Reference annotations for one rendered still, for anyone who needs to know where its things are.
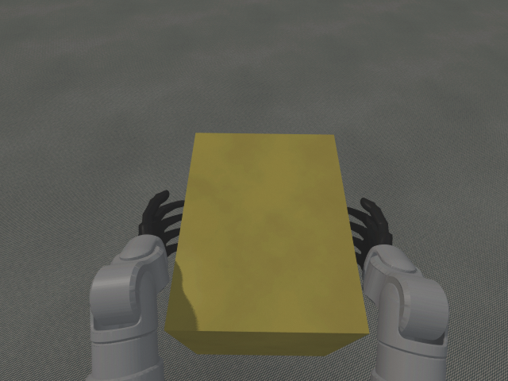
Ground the right robot forearm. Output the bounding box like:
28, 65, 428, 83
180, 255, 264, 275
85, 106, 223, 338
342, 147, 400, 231
362, 244, 450, 381

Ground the left robot forearm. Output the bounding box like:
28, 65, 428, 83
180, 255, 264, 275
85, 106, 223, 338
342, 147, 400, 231
86, 234, 170, 381

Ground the robot left hand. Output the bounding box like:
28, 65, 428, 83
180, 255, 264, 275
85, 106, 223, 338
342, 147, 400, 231
138, 190, 185, 257

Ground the carton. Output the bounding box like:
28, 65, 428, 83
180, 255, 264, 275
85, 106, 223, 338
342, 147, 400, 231
164, 133, 369, 356

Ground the robot right hand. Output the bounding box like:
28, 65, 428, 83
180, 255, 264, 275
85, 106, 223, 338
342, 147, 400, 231
347, 198, 393, 270

